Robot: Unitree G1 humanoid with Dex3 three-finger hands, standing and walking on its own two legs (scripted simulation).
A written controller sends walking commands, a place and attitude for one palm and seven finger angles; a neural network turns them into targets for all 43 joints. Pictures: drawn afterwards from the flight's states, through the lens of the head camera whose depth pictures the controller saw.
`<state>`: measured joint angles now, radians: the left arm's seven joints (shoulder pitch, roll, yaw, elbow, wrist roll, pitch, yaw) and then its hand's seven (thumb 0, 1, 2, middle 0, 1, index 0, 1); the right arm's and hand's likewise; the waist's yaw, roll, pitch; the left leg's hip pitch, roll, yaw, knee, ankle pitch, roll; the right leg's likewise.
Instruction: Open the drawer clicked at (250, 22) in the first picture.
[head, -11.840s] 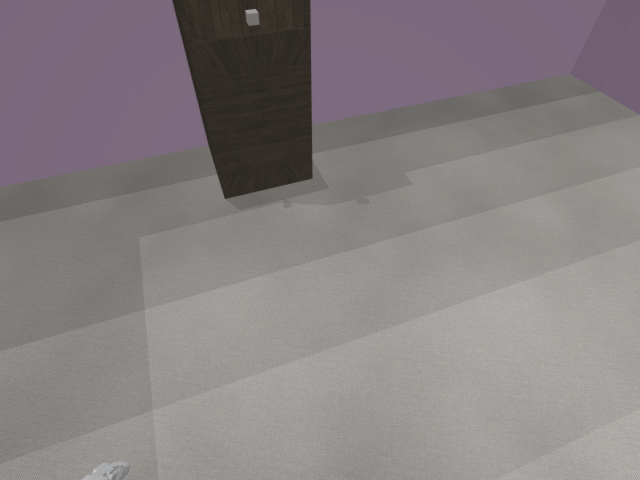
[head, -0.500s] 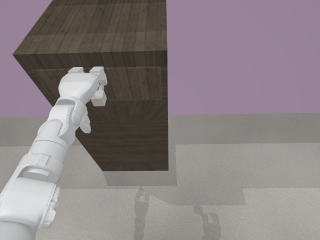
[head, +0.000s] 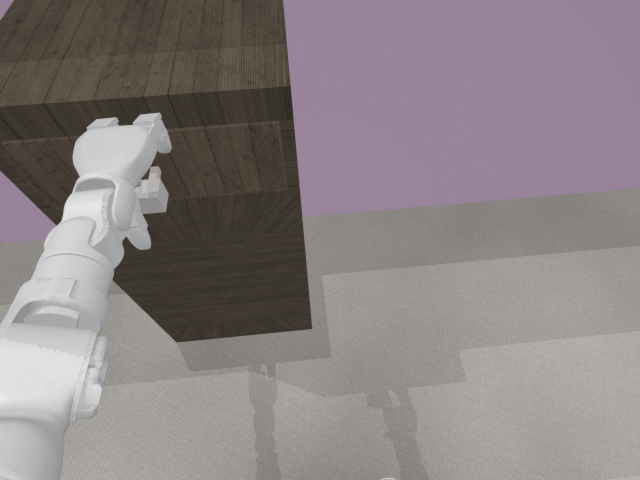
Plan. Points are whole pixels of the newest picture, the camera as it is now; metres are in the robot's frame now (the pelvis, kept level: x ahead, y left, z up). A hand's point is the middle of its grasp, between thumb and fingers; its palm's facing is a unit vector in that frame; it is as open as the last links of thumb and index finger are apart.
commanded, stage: move the hooked fingers above the handle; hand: left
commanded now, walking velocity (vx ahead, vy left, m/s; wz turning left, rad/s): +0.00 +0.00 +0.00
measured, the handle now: (152, 187) +0.53 +0.24 +0.02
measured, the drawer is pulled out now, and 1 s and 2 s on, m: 0.00 0.00 0.00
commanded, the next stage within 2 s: lower the fingers behind the handle in 0.50 s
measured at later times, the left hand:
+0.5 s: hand (136, 182) +0.48 +0.23 +0.08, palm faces -0.05 -0.02 -1.00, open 13.8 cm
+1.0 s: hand (136, 199) +0.47 +0.24 +0.05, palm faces -0.03 -0.02 -1.00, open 13.8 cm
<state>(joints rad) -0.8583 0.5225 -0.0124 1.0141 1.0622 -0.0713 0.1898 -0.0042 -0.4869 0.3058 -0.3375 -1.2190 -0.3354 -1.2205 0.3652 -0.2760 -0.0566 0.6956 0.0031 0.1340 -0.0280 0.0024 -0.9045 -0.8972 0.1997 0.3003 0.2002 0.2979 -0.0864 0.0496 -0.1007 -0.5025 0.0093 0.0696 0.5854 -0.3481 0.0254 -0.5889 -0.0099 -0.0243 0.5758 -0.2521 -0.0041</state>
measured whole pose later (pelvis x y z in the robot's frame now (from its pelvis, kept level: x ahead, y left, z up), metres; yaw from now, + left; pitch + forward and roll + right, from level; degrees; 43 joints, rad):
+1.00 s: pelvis +0.00 +0.00 +0.00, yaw +1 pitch +16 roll +0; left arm -0.85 0.51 -0.04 1.02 1.08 -0.11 0.24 -0.01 -0.49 0.31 -0.32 -1.20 -0.32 -1.20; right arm 0.32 -0.27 -0.06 0.69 -0.01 0.11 -0.03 0.00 -0.90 -0.90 0.20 0.30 0.20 0.30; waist -0.08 0.04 -0.11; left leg -0.56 0.00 0.05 0.64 -0.37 0.03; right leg -0.63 -0.02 -0.04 0.62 -0.27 0.00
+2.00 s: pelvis -0.01 +0.01 -0.02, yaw +1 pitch +20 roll -1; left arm -0.86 0.48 -0.03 1.11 1.10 -0.07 0.35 -0.01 -0.49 0.31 -0.32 -1.20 -0.30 -1.20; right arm 0.35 -0.26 -0.06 0.72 -0.03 0.10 0.00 0.00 -0.90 -0.90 0.20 0.30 0.20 0.30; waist -0.11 0.05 -0.14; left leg -0.73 0.01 0.05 0.79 -0.42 0.04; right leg -0.79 -0.02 -0.04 0.73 -0.30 0.01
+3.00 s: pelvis -0.01 +0.00 -0.02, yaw +1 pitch +20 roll -1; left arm -0.84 0.47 -0.03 1.10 1.10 -0.07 0.35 -0.01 0.55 0.75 -0.32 -1.30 -0.33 -1.33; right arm 0.34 -0.27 -0.06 0.73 -0.03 0.10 -0.01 0.00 -0.90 -0.90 0.20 0.30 0.20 0.30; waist -0.10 0.05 -0.13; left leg -0.71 0.01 0.04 0.77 -0.41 0.03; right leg -0.77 -0.02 -0.05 0.73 -0.30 0.00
